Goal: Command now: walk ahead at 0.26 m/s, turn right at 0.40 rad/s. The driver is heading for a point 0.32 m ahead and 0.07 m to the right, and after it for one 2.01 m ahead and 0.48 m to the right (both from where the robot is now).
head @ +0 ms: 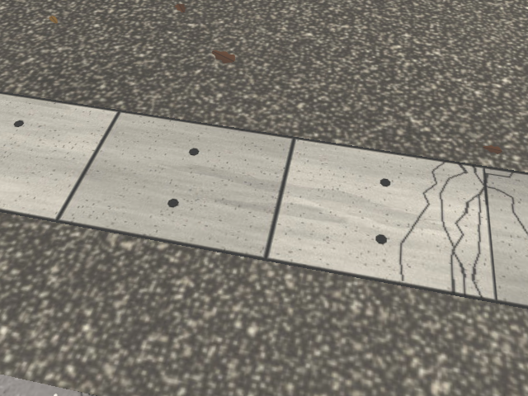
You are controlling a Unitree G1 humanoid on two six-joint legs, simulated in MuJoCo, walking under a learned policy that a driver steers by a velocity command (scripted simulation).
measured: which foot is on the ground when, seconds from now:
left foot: down 0.00-0.00, up 0.02-0.58, down 0.60-1.00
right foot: down 0.00-0.60, up 0.62-1.00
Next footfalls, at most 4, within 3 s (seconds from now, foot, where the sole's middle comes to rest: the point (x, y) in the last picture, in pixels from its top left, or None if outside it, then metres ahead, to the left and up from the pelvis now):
0.60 left None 0.22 0.12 -0.76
1.02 right None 0.08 -0.05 -0.76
3.00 right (341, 374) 0.50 -0.19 -0.76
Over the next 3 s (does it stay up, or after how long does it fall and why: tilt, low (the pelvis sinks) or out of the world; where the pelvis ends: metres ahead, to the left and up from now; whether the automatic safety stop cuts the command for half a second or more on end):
stays up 0.39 -0.06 -0.01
